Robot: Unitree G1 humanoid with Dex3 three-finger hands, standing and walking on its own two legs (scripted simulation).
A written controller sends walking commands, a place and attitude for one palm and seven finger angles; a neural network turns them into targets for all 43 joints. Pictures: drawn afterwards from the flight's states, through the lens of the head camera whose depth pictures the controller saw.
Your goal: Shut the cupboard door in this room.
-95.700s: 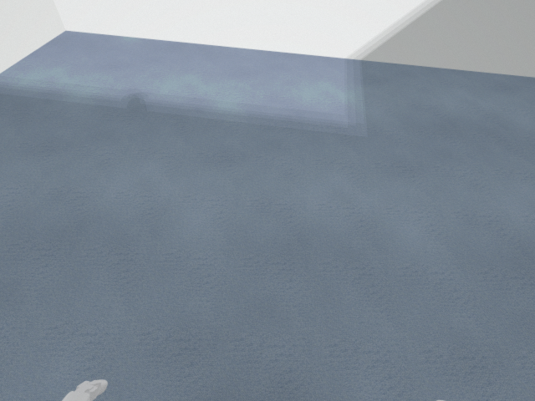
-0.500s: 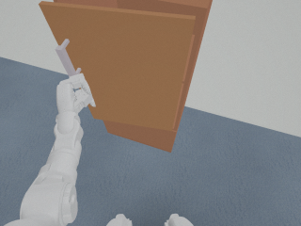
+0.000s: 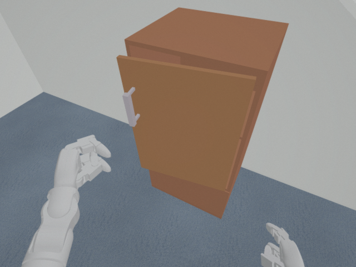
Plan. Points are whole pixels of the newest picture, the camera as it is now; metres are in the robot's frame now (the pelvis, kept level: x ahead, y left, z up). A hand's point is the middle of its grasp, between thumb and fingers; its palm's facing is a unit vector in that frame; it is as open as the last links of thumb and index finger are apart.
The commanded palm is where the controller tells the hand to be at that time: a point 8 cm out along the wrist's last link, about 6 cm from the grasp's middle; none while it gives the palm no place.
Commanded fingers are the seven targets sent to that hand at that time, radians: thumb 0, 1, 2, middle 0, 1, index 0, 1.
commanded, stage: draw the hand back to the body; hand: left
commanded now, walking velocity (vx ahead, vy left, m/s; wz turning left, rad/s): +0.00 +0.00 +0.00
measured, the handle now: (132, 107) +0.63 +0.21 +0.00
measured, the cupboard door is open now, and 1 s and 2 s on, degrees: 8 8 8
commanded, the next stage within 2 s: step back with the hand held close in 0.84 s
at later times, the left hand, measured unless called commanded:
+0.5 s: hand (19, 185) +0.20 +0.27 +0.18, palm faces +0.46 -0.77 -0.43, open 6.4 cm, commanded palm +0.16 +0.30 +0.19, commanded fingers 0.00 0.90 0.90 -0.20 -0.30 -0.20 -0.30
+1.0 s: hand (33, 186) +0.21 +0.25 +0.17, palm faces +0.46 -0.79 -0.42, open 7.4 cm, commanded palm +0.15 +0.28 +0.19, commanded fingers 0.00 0.90 0.90 -0.20 -0.30 -0.20 -0.30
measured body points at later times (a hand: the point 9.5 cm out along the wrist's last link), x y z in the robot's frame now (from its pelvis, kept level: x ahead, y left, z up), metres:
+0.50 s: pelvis +0.02 +0.00 +0.01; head +0.00 -0.03 +0.46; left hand +0.17 +0.31 +0.20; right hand +0.21 -0.21 -0.08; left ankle +0.01 +0.10 -0.73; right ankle -0.02 -0.12 -0.73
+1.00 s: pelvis +0.02 -0.02 +0.01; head +0.00 -0.05 +0.46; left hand +0.18 +0.29 +0.20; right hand +0.21 -0.24 -0.07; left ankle +0.01 +0.10 -0.73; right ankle -0.02 -0.12 -0.73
